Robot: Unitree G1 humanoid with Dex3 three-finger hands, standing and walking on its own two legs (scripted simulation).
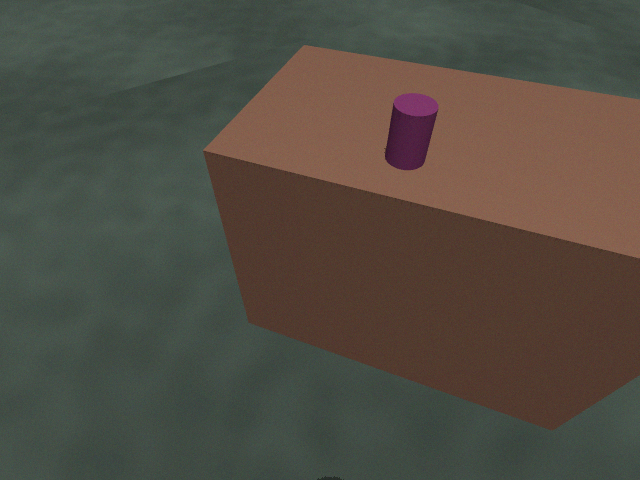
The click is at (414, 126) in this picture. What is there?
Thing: squat round
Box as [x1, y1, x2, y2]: [385, 93, 438, 169]
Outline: 407,93 398,96 394,100 385,158 391,165 397,168 414,169 419,167 424,161 438,106 437,103 428,96 416,93
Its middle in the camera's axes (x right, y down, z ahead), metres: +0.18 -0.21 +0.78
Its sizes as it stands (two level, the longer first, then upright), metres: 0.084 0.084 0.124
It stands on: a support 0.75 m high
